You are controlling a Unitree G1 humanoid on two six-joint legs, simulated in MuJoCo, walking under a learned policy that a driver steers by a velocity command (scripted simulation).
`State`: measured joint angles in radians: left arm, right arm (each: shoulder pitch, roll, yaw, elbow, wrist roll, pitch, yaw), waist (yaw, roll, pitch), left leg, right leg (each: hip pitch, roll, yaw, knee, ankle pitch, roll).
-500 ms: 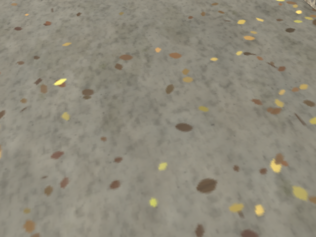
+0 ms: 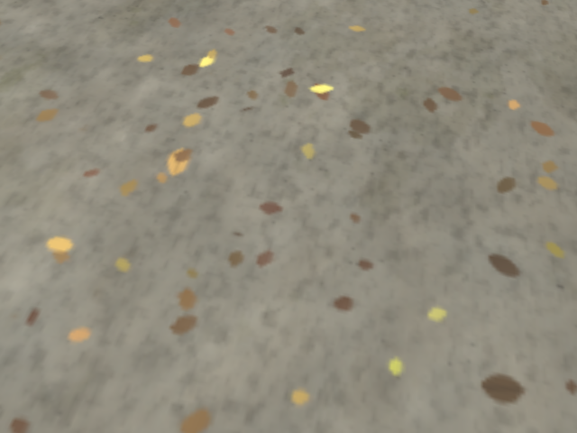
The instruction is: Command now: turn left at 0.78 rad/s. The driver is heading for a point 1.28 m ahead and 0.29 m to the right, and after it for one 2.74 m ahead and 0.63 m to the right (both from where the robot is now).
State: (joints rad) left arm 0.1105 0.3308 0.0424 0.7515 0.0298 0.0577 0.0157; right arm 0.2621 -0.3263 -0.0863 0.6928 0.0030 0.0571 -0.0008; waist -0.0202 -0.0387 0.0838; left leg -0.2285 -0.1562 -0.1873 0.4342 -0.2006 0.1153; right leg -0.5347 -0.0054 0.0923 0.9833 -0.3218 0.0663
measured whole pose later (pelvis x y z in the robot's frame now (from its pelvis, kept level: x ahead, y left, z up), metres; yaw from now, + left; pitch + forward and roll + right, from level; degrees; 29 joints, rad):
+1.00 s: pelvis +0.57 -0.10 -0.01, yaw -25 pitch +2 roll +3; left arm 0.22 0.37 0.07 0.77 0.03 -0.01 -0.05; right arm 0.31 -0.32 -0.04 0.77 -0.04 -0.09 -0.01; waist -0.01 -0.05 0.00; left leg -0.16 0.01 0.13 0.43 -0.31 -0.01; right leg -0.58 -0.02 -0.01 1.26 -0.29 -0.11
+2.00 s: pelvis +1.34 -0.48 -0.01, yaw +4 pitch +1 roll +0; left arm -0.01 0.27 -0.03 0.60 0.04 0.00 0.03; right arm 0.35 -0.32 -0.08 0.79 0.01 0.02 -0.01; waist -0.09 -0.02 0.11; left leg -0.22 -0.25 -0.20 0.47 -0.22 0.15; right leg -0.70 -0.06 0.14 0.88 -0.16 0.06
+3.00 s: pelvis +1.47 -0.54 -0.02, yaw +7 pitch +0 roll +1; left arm 0.26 0.27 0.05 0.83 0.02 0.04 -0.01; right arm 0.24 -0.29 -0.04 0.86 -0.03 0.03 -0.07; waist 0.01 0.01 0.05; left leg -0.14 -0.02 0.07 0.56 -0.41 0.03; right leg -0.42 0.03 -0.02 0.77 -0.42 -0.06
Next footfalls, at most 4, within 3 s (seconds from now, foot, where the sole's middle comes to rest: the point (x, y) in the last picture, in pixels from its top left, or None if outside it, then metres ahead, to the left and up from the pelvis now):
0.40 right None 0.17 -0.14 -0.78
0.80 left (264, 349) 0.61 0.02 -0.78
1.24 right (408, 252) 0.90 -0.38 -0.78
1.66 left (412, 133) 1.36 -0.46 -0.78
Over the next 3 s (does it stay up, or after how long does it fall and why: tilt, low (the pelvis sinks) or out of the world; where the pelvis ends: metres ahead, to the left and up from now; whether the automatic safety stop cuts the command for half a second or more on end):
stays up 1.47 -0.54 -0.02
